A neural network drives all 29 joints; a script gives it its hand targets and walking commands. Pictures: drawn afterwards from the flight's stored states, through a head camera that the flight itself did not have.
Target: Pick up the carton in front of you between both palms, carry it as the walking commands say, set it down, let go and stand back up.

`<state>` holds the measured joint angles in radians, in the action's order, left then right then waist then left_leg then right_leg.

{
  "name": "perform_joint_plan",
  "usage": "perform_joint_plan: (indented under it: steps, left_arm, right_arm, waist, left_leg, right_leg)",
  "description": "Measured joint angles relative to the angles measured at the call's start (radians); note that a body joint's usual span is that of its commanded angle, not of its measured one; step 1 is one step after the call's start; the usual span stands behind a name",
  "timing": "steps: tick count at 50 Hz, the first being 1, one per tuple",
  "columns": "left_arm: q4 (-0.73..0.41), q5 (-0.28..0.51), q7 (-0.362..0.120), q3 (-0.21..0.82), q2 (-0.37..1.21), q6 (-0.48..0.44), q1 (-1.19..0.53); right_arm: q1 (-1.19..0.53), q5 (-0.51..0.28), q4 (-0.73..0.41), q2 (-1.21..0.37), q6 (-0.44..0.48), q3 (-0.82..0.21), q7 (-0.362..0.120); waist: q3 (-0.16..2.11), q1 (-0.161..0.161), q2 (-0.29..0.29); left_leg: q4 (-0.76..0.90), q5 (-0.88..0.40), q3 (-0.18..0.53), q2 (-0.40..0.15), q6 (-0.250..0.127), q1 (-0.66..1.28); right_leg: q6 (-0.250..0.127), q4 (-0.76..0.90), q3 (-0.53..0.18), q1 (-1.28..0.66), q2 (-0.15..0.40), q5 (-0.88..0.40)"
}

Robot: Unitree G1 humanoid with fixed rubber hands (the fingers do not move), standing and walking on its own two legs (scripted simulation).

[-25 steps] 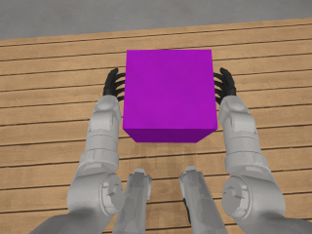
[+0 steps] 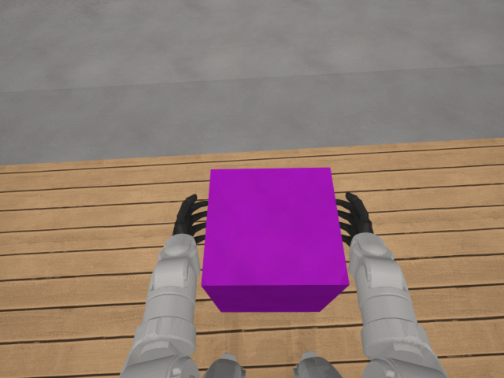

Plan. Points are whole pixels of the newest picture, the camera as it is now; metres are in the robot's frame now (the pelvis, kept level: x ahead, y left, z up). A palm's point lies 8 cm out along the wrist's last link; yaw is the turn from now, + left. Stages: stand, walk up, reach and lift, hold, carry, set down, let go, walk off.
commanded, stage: reach and lift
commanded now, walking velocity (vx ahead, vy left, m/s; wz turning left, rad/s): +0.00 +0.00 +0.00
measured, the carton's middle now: (270, 247) +0.35 -0.01 -0.09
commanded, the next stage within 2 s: hold in 1.30 s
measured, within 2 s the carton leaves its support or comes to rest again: neither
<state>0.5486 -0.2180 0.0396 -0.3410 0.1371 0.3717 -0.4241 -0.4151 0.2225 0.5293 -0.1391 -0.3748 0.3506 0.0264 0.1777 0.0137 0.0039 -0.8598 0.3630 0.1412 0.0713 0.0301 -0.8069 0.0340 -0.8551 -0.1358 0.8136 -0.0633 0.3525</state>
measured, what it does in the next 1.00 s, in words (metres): rises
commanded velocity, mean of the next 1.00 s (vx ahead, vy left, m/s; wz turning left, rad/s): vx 0.00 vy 0.00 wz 0.00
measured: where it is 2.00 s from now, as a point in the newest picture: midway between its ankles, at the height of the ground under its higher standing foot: outside the picture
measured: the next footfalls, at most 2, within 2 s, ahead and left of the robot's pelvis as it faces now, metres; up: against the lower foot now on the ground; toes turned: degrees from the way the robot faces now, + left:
none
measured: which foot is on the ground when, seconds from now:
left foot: down 0.00-1.00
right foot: down 0.00-1.00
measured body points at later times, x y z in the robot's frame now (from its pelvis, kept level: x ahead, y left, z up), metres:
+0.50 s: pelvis +0.01 +0.00 +0.05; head -0.02 +0.00 +0.50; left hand +0.31 +0.15 +0.06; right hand +0.31 -0.15 +0.06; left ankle +0.03 +0.13 -0.69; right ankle +0.03 -0.14 -0.69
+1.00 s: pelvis +0.02 +0.00 +0.05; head -0.01 +0.00 +0.50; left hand +0.32 +0.15 +0.07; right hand +0.32 -0.15 +0.07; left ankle +0.03 +0.13 -0.69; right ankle +0.03 -0.13 -0.69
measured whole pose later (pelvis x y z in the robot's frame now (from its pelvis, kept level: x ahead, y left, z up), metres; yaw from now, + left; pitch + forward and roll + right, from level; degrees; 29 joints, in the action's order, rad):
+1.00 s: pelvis +0.02 +0.00 +0.05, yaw +0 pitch -4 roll +0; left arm 0.33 -0.29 0.00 -0.25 0.16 0.66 -0.28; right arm -0.28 0.29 0.32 -0.16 -0.66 0.25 -0.01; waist 0.01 0.00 0.00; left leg -0.40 0.21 0.14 0.03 0.02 -0.12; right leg 0.02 -0.39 -0.14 0.13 -0.03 0.20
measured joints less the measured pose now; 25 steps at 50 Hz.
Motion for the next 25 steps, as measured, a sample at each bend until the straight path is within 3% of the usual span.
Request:
perform_joint_plan:
  steps: [15, 25]
  left_arm:
    - [-0.157, -0.014, -0.009, 0.092, 0.011, 0.167, 0.175]
    - [-0.132, -0.08, -0.04, 0.044, 0.025, 0.24, 0.12]
  right_arm:
    - [0.168, 0.011, -0.147, -0.009, -0.166, -0.103, -0.005]
    - [0.111, 0.078, -0.12, -0.023, -0.24, -0.059, -0.033]
  waist:
    - [-0.074, -0.008, -0.003]
    - [-0.139, -0.008, -0.001]
  left_leg:
    - [0.362, -0.112, 0.009, -0.027, -0.01, 0.522]
    - [0.39, -0.13, 0.007, -0.03, -0.011, 0.619]
  right_leg:
    - [-0.013, 0.358, -0.007, -0.521, 0.022, -0.11]
    - [-0.014, 0.39, -0.005, -0.619, 0.024, -0.129]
